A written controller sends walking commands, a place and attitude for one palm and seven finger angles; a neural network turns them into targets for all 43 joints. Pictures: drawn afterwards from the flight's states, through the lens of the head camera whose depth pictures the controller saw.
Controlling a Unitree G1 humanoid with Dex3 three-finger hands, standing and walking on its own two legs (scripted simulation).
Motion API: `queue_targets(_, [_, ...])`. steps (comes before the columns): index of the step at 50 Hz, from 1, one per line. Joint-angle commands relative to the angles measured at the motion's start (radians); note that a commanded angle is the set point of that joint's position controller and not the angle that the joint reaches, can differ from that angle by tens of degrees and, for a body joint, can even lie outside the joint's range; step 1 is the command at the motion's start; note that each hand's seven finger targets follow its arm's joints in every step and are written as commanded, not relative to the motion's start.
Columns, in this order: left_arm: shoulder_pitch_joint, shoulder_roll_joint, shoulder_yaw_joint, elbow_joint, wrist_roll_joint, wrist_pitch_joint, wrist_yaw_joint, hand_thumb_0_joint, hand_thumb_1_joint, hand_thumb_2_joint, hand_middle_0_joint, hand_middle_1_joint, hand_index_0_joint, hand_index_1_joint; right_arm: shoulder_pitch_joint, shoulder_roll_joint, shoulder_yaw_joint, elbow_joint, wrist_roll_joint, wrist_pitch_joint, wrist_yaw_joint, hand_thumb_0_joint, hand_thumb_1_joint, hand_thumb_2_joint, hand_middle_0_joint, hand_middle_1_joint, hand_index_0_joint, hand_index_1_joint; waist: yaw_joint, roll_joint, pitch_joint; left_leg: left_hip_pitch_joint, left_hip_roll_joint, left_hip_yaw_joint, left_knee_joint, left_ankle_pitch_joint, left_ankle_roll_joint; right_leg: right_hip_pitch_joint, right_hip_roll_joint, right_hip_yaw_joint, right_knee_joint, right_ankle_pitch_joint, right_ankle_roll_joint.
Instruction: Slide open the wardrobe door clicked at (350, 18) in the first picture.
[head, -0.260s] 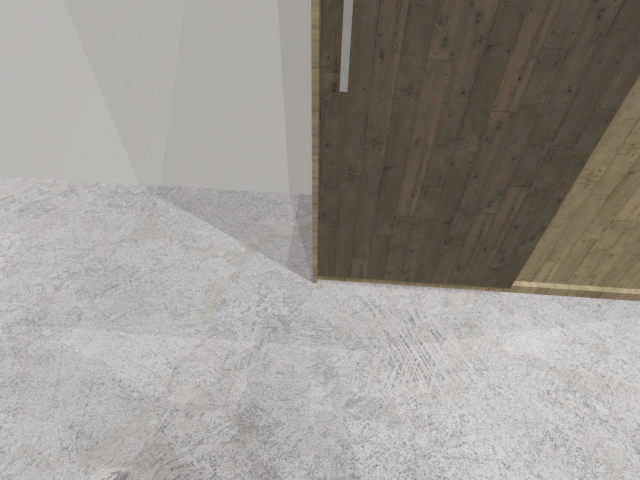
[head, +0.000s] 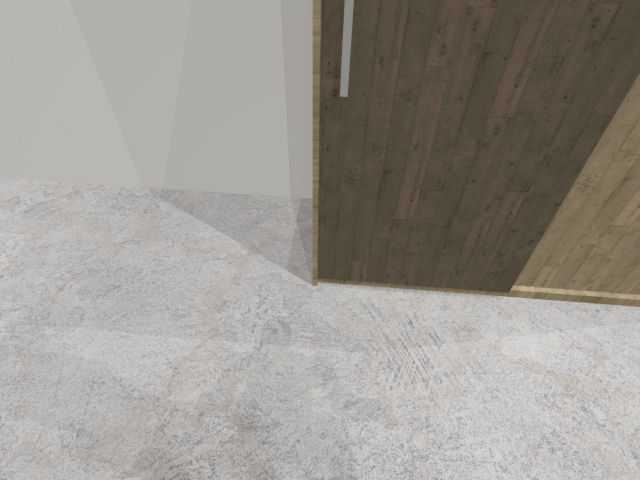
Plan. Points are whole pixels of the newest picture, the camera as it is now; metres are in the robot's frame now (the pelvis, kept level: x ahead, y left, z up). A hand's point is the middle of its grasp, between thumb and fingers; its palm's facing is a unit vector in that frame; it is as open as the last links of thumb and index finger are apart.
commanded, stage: stand and wait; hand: left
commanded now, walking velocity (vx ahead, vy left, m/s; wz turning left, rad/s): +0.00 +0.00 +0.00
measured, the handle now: (346, 46) +0.97 +0.00 +0.16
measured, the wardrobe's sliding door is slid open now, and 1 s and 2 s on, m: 0.00 0.00 0.00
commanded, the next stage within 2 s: look at it before walking up in 0.56 s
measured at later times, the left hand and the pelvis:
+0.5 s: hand out of the picture +0.05 +0.24 -0.15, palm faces -0.02 -0.94 -0.34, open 7.4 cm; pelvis -0.01 -0.01 +0.00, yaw +0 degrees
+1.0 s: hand out of the picture +0.08 +0.24 -0.15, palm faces -0.02 -0.94 -0.34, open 7.4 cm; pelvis +0.00 -0.01 +0.01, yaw +0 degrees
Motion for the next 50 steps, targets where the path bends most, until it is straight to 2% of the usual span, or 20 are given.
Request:
queue_targets(1, [-0.053,0.216,0.05,-0.064,0.002,-0.026,0.015,0.0,0.9,0.9,-0.2,-0.3,-0.2,-0.3,-0.052,-0.207,-0.052,-0.048,0.007,-0.022,-0.016,0.0,-0.9,-0.9,0.2,0.3,0.2,0.3,-0.002,-0.006,-0.014,-0.008,0.099,-0.09,-0.095,0.117,0.038,-0.007,-0.103,0.105,-0.103,0.092,-0.039])
queue_targets(20, [-0.034,0.221,0.05,0.004,0.001,-0.028,0.014,0.0,0.9,0.9,-0.2,-0.3,-0.2,-0.3,-0.014,-0.213,-0.046,0.029,0.01,-0.02,-0.014,0.0,-0.9,-0.9,0.2,0.3,0.2,0.3,-0.002,-0.011,-0.002,-0.012,0.105,-0.098,-0.127,0.054,0.029,-0.011,-0.108,0.128,-0.16,-0.006,-0.042])
queue_targets(26, [-0.039,0.22,0.049,0.008,0.001,-0.028,0.014,0.0,0.9,0.9,-0.2,-0.3,-0.2,-0.3,-0.009,-0.216,-0.046,0.039,0.01,-0.022,-0.014,0.0,-0.9,-0.9,0.2,0.3,0.2,0.3,-0.002,-0.007,0.004,-0.014,0.111,-0.1,-0.135,0.063,0.028,-0.01,-0.103,0.124,-0.156,0.014,-0.04])
queue_targets(30, [-0.036,0.218,0.048,0.01,0.001,-0.028,0.014,0.0,0.9,0.9,-0.2,-0.3,-0.2,-0.3,-0.016,-0.216,-0.045,0.04,0.011,-0.024,-0.015,0.0,-0.9,-0.9,0.2,0.3,0.2,0.3,0.002,0.012,-0.006,-0.009,0.115,-0.1,-0.138,0.083,0.029,0.004,-0.105,0.116,-0.148,0.05,-0.038])
queue_targets(36, [-0.047,0.218,0.049,0.007,0.002,-0.03,0.015,0.0,0.9,0.9,-0.2,-0.3,-0.2,-0.3,-0.017,-0.216,-0.045,0.038,0.011,-0.025,-0.016,0.0,-0.9,-0.9,0.2,0.3,0.2,0.3,-0.002,-0.004,-0.022,0.015,0.118,-0.096,-0.135,0.137,0.028,0.017,-0.105,0.112,-0.139,0.123,-0.039])
queue_targets(42, [-0.05,0.22,0.05,0.004,0.002,-0.031,0.017,0.0,0.9,0.9,-0.2,-0.3,-0.2,-0.3,-0.026,-0.218,-0.045,0.034,0.012,-0.026,-0.018,0.0,-0.9,-0.9,0.2,0.3,0.2,0.3,-0.001,0.005,-0.033,0.028,0.121,-0.093,-0.131,0.188,0.027,0.04,-0.106,0.107,-0.132,0.187,-0.039])
queue_targets(50, [-0.052,0.222,0.05,0.004,0.002,-0.031,0.016,0.0,0.9,0.9,-0.2,-0.3,-0.2,-0.3,-0.038,-0.218,-0.043,0.034,0.012,-0.024,-0.018,0.0,-0.9,-0.9,0.2,0.3,0.2,0.3,0.0,0.001,-0.019,0.036,0.119,-0.09,-0.141,0.168,0.025,0.036,-0.106,0.111,-0.149,0.172,-0.037])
